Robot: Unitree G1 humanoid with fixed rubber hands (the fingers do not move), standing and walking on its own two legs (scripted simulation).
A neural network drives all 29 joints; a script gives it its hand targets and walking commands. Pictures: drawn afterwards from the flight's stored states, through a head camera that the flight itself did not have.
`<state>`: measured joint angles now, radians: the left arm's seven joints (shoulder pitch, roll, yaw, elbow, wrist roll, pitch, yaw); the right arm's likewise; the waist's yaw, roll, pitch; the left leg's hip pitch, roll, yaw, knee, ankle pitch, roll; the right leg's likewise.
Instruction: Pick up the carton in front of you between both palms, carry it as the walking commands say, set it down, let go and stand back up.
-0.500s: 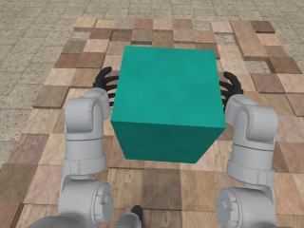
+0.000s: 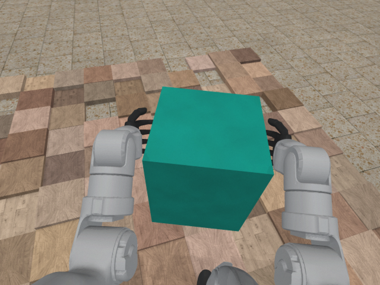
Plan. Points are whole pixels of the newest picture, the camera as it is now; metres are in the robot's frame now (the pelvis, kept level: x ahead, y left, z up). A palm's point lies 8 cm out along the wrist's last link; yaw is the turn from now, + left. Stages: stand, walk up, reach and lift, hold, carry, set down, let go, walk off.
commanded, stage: carry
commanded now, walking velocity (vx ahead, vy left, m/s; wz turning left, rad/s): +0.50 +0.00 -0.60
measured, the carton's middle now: (202, 162) +0.37 +0.00 +0.04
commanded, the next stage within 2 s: none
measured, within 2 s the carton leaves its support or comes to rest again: neither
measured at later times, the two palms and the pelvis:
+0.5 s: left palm (141, 17) +0.66 +0.17 +0.23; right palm (263, 20) +0.66 -0.13 +0.24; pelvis +0.29 +0.03 +0.04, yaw +0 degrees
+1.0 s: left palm (136, 31) +0.86 +0.24 +0.10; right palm (218, 29) +0.93 -0.05 +0.09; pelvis +0.62 +0.03 +0.04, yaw +15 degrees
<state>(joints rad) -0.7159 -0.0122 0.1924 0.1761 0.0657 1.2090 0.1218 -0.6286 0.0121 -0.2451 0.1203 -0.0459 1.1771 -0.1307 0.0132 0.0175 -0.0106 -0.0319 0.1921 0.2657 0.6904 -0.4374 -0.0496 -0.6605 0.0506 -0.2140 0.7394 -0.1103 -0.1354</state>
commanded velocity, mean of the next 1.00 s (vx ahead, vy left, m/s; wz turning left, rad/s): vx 0.50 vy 0.00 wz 0.41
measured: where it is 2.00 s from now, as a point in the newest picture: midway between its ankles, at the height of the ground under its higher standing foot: (169, 125)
